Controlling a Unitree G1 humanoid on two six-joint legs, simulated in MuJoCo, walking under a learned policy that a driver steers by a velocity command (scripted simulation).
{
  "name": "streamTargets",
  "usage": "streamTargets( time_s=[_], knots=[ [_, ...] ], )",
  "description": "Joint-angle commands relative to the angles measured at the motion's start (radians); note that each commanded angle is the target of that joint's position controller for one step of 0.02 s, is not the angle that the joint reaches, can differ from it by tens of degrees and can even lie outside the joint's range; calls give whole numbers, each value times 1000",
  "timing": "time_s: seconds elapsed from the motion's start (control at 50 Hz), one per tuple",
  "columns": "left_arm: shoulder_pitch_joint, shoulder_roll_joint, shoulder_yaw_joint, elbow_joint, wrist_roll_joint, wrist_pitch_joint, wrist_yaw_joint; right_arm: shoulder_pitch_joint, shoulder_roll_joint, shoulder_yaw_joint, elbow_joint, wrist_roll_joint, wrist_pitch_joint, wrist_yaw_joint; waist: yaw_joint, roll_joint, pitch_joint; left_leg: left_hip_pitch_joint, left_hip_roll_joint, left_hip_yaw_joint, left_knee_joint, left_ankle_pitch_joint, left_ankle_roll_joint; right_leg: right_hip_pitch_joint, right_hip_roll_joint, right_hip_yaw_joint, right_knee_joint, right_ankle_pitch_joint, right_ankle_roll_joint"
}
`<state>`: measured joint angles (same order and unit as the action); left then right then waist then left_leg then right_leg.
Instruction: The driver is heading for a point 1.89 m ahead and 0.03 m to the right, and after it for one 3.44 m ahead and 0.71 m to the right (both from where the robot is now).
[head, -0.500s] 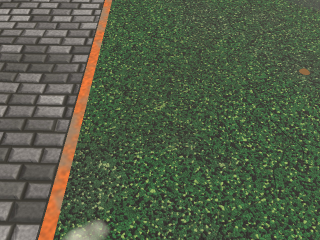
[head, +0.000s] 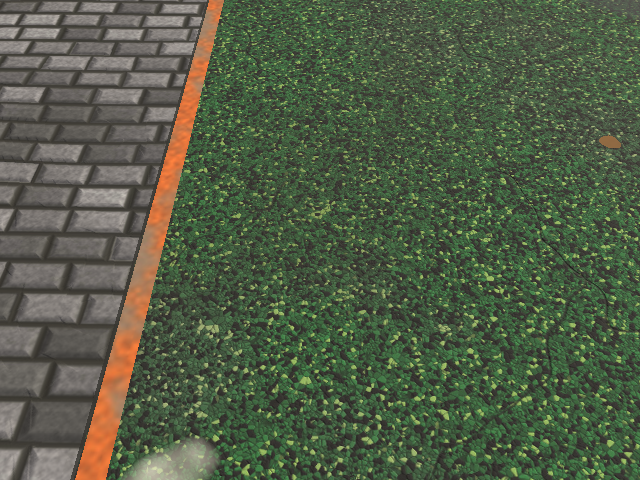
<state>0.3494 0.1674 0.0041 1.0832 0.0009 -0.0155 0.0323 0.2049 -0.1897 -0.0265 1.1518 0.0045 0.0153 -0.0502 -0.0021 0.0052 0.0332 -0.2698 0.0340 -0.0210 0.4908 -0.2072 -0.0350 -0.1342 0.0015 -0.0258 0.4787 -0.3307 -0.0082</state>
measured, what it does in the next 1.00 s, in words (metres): walks ahead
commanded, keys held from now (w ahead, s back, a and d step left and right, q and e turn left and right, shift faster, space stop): no key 0.48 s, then w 0.52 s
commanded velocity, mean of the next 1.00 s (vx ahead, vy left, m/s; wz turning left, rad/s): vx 0.15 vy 0.00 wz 0.00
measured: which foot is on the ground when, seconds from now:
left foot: down 0.00-1.00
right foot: down 0.00-0.74, up 0.76-1.00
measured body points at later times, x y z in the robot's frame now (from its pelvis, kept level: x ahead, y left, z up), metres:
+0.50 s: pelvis +0.00 +0.00 +0.00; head +0.02 +0.00 +0.45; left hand -0.03 +0.23 -0.16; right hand +0.01 -0.24 -0.16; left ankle +0.03 +0.14 -0.74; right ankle -0.05 -0.11 -0.74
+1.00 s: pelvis +0.15 +0.05 +0.01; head +0.16 +0.06 +0.46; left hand +0.28 +0.30 -0.12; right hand +0.06 -0.18 -0.14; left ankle +0.06 +0.13 -0.74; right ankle +0.23 -0.12 -0.66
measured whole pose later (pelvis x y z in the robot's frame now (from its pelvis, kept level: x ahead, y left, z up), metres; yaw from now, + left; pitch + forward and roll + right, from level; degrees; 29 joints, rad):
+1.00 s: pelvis +0.15 +0.05 +0.01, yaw +0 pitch +1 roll +0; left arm 0.17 0.25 0.07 0.93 -0.03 -0.09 -0.01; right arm 0.47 -0.16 -0.02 1.11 0.00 -0.09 0.00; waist -0.06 -0.04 -0.02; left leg 0.02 -0.04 0.07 0.23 -0.27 0.05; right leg -0.65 -0.12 -0.01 1.00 -0.12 -0.04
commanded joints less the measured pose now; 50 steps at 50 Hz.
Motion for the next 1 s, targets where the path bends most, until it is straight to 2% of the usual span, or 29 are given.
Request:
streamTargets(
  time_s=[0.02, 0.48, 0.5, 0.52, 0.54, 0.56, 0.58, 0.6, 0.62, 0.64, 0.66, 0.68, 0.7, 0.72, 0.74, 0.76, 0.78, 0.8, 0.82, 0.84, 0.86, 0.88, 0.9, 0.94, 1.0],
  knots=[
    [93, 86, 14, -9, 0, -4, 3, 39, -94, -12, -17, 0, -4, -3, 0, -7, 28, 94, 2, 4, -46, 150, 36, -137, -28, 25, -116, 139, -11],
    [125, 73, 14, -9, -2, -6, 4, 68, -83, -11, -23, 2, -4, -5, 0, -8, 35, 92, 0, 5, -41, 156, 36, -136, -28, 23, -115, 148, -10],
    [145, 68, 14, 1, -3, -4, 5, 85, -72, -9, -15, 2, -3, -5, 1, -16, 12, 100, -16, 25, -32, 61, 36, -126, -22, 19, -125, 45, -16],
    [152, 86, 21, 2, -9, 0, 9, 87, -72, -11, -13, 6, -3, -6, 5, -36, 27, 73, -48, 59, 7, -96, 39, -138, -23, 35, -140, -126, -37],
    [142, 120, 32, -9, -16, 2, 13, 82, -76, -14, -18, 11, -5, -6, 10, -76, 60, 11, -79, 95, 63, -250, 44, -156, -53, 86, -170, -315, -71],
    [155, 147, 42, -17, -22, 0, 16, 49, -75, -16, -37, 10, -15, -3, 27, -115, 106, -81, -87, 111, 136, -306, 49, -162, -120, 181, -226, -464, -114],
    [171, 183, 55, -22, -29, -8, 15, 10, -60, -13, -61, 11, -31, 5, 44, -173, 148, -171, -75, 118, 240, -268, 57, -146, -220, 310, -292, -544, -167],
    [167, 210, 67, -28, -32, -18, 15, -22, -45, -8, -83, 15, -51, 15, 52, -203, 192, -227, -25, 78, 329, -229, 75, -159, -310, 422, -335, -539, -219],
    [155, 199, 67, -36, -25, -30, 14, -41, -49, -10, -101, 21, -69, 26, 46, -195, 216, -304, 11, 46, 385, -260, 92, -126, -352, 465, -347, -470, -243],
    [139, 184, 66, -44, -22, -40, 11, -49, -57, -12, -115, 29, -85, 34, 38, -184, 223, -353, 38, 24, 380, -303, 108, -78, -359, 455, -334, -385, -239],
    [117, 176, 66, -54, -28, -45, 7, -38, -64, -15, -122, 35, -98, 42, 22, -163, 208, -335, 50, 19, 306, -311, 122, -47, -340, 408, -308, -309, -215],
    [86, 178, 68, -64, -37, -44, 3, -1, -65, -18, -113, 38, -109, 48, -6, -137, 181, -228, 34, 48, 178, -270, 129, -65, -295, 326, -274, -245, -181],
    [54, 182, 68, -72, -43, -40, -1, 88, -60, -26, -72, 37, -114, 52, -48, -111, 140, -25, -17, 113, 49, -141, 121, -146, -233, 234, -216, -194, -150],
    [55, 182, 66, -78, -39, -37, -4, 192, -71, -41, -23, 30, -111, 53, -77, -86, 87, 163, -77, 151, 26, -45, 99, -224, -177, 174, -132, -109, -133],
    [18, 168, 59, -94, -34, -44, -7, 319, -105, -60, 7, 25, -108, 53, -136, -6, 42, 309, -22, 42, -26, -54, 115, -310, -112, 89, 80, 55, -96],
    [-4, 99, 41, -132, -25, -58, -7, 456, -222, -88, 13, 26, -110, 47, -169, 276, -22, 444, 229, -382, -222, -182, 221, -494, 8, -53, 475, -11, -23],
    [-6, 58, 33, -154, -40, -78, -8, 470, -214, -71, 8, 4, -128, 58, -142, 304, -59, 440, 365, -744, -352, -284, 326, -607, 49, 85, 727, -199, -33],
    [-14, 88, 41, -159, -60, -92, -16, 350, -165, -51, -22, 5, -142, 58, -80, 164, 33, 380, 380, -674, -338, -320, 315, -701, -24, 140, 842, -140, -63],
    [-30, 108, 44, -160, -59, -101, -24, 262, -120, -36, -53, 8, -147, 62, -54, 95, 71, 329, 325, -517, -333, -279, 273, -710, -72, 134, 848, -30, -87],
    [-38, 120, 52, -155, -48, -107, -24, 204, -113, -28, -73, 5, -145, 69, -29, 51, 81, 289, 277, -395, -345, -182, 239, -691, -106, 117, 792, 59, -96],
    [-53, 147, 66, -156, -36, -106, -25, 190, -95, -20, -80, 2, -141, 72, -18, 55, 87, 265, 231, -286, -349, -49, 210, -654, -130, 100, 727, 112, -94],
    [-52, 155, 75, -150, -33, -99, -31, 210, -68, -11, -76, -1, -133, 70, -15, 69, 74, 258, 189, -200, -350, 56, 190, -615, -137, 79, 689, 143, -87],
    [-55, 135, 74, -148, -33, -91, -37, 246, -70, -8, -68, -4, -128, 64, -17, 79, 66, 259, 173, -155, -347, 149, 188, -603, -137, 57, 665, 161, -75],
    [-115, 104, 69, -169, -29, -76, -43, 291, -100, -10, -62, -6, -121, 50, -21, 59, 74, 261, 172, -112, -357, 259, 206, -637, -139, 32, 603, 192, -44],
    [-285, 82, 54, -238, -25, -76, -45, 286, -131, -12, -83, -11, -111, 34, -45, 44, 108, 228, 169, -71, -388, 278, 215, -650, -126, 13, 380, 283, -16]
  ],
)
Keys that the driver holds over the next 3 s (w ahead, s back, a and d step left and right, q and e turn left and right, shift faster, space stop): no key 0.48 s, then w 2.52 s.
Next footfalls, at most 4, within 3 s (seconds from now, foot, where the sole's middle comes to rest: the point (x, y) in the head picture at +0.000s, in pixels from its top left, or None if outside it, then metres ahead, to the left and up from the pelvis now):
1.24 right None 0.48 -0.10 -0.77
1.80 left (273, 357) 0.79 0.14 -0.77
2.36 right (369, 254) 1.11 -0.10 -0.77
2.90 left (285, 175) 1.42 0.14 -0.77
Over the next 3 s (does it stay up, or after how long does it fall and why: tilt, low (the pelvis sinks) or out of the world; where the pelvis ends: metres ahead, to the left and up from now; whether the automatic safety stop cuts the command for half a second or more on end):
stays up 1.29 0.05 -0.01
